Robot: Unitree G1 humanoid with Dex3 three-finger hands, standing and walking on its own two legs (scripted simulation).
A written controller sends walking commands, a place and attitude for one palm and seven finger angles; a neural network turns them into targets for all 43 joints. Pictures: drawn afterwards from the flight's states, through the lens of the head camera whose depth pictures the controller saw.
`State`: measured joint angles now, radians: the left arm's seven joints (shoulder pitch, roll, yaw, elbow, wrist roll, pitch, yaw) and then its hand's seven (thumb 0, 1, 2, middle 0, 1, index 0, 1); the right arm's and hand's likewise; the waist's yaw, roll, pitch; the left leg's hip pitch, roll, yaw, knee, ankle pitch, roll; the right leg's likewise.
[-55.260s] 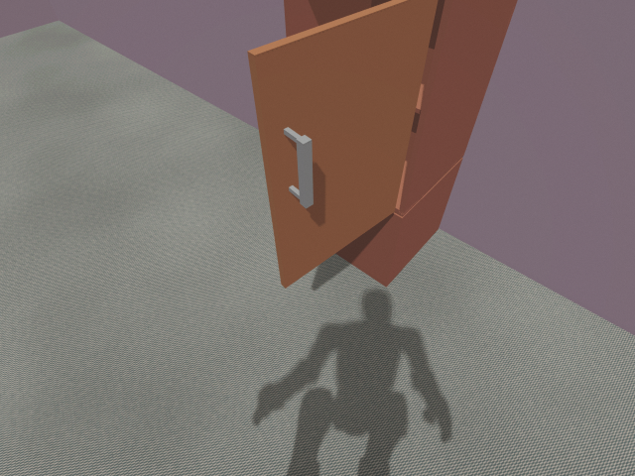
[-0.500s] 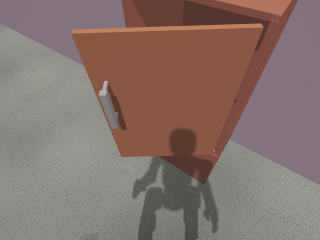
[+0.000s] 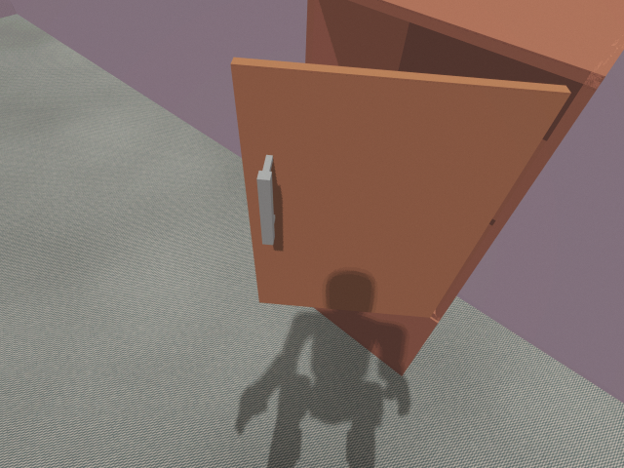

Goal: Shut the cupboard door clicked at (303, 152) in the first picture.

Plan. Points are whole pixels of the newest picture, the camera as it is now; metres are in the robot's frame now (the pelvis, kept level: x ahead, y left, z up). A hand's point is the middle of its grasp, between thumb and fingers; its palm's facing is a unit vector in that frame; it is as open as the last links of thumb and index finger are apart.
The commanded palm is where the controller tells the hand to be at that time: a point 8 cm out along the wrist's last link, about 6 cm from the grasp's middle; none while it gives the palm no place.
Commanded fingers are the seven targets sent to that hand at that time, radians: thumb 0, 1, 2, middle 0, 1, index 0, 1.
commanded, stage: come to a stop and stand still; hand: left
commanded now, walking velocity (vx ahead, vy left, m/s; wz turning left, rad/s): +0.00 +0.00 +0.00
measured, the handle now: (268, 202) +0.49 +0.12 +0.04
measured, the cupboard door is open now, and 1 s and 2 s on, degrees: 36 36 36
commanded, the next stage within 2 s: look again from close up in 0.42 s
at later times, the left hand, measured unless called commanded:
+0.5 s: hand out of the picture -0.03 +0.14 -0.18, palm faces +0.02 -0.99 -0.14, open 7.4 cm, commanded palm none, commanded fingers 0.00 0.90 0.90 -0.20 -0.30 -0.20 -0.30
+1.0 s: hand out of the picture -0.06 +0.18 -0.18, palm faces +0.05 -0.98 -0.19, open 7.4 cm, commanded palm none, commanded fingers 0.00 0.90 0.90 -0.20 -0.30 -0.20 -0.30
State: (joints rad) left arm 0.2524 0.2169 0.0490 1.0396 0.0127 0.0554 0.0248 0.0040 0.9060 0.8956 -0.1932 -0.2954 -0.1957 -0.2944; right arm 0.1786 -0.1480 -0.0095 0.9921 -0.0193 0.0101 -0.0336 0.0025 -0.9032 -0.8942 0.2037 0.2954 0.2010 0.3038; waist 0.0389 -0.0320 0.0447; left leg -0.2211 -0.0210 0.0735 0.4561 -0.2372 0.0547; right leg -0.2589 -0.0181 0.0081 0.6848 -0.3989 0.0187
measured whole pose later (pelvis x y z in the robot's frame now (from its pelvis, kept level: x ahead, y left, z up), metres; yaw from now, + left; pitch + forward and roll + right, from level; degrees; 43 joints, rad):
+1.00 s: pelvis -0.05 +0.00 +0.00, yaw +1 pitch -2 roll +0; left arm 0.36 0.18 -0.01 1.04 0.02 -0.01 0.04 0.00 0.90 0.90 -0.19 -0.30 -0.20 -0.29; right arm 0.29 -0.18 -0.02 1.03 -0.02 -0.01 -0.01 0.01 -0.91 -0.89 0.20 0.30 0.20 0.30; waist 0.00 -0.01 -0.02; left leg -0.29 -0.02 0.07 0.50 -0.18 0.06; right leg -0.22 -0.02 0.00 0.52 -0.27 0.01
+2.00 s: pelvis +0.06 -0.07 -0.01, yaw -1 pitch +1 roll +0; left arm 0.19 0.22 0.06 0.98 0.02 -0.02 0.00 0.02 0.93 0.90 -0.19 -0.30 -0.19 -0.29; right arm 0.42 -0.11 -0.03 1.11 -0.03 -0.02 -0.03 0.00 -0.90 -0.89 0.21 0.30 0.20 0.30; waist -0.04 -0.03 0.07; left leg -0.18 0.08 0.10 0.55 -0.37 -0.03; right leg -0.34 -0.07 -0.09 0.51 -0.16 0.01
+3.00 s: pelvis -0.02 -0.05 +0.00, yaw +1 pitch -2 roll +0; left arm 0.40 0.10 -0.01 1.11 0.02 0.00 0.04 0.00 0.90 0.90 -0.19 -0.30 -0.20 -0.29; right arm 0.33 -0.12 -0.01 1.14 -0.01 0.03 -0.02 0.00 -0.91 -0.89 0.20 0.30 0.20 0.30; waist 0.00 -0.04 0.00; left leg -0.27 -0.04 0.12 0.36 -0.08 0.08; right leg -0.10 -0.01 -0.05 0.43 -0.31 0.00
